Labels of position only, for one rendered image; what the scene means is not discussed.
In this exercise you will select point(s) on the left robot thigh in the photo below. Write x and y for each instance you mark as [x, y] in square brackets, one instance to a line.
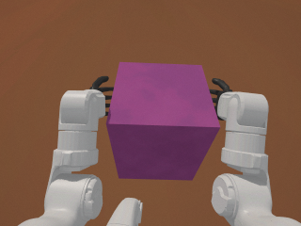
[128, 213]

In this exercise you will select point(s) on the robot left hand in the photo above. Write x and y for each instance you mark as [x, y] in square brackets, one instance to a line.
[96, 85]

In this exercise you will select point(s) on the left robot upper arm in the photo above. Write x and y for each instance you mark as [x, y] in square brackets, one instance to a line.
[72, 200]

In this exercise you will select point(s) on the carton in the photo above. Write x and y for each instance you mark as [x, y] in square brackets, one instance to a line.
[161, 120]

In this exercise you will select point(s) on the robot right hand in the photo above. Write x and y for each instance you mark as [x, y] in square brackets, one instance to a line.
[225, 88]

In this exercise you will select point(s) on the right robot upper arm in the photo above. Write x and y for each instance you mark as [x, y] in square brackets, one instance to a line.
[245, 200]

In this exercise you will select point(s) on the right robot forearm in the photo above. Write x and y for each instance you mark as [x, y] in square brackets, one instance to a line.
[246, 116]

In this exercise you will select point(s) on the left robot forearm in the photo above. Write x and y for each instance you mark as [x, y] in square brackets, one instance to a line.
[79, 114]

